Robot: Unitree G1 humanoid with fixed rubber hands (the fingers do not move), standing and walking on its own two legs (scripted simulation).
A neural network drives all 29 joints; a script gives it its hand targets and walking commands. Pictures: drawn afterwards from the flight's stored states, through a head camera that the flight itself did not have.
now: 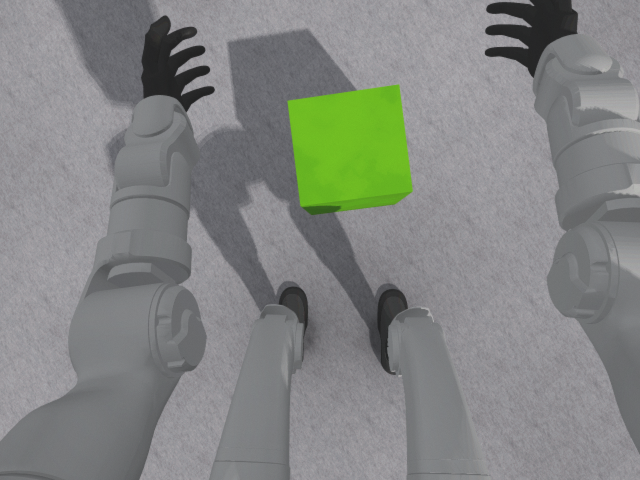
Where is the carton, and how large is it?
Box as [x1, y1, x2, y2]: [288, 84, 412, 214]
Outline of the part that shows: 398,84 288,101 300,205 311,214 393,204 412,191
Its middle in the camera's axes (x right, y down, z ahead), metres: +0.06 -0.17 +0.84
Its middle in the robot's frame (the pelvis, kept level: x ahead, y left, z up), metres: +0.53 +0.00 -0.53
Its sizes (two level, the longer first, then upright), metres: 0.210 0.200 0.250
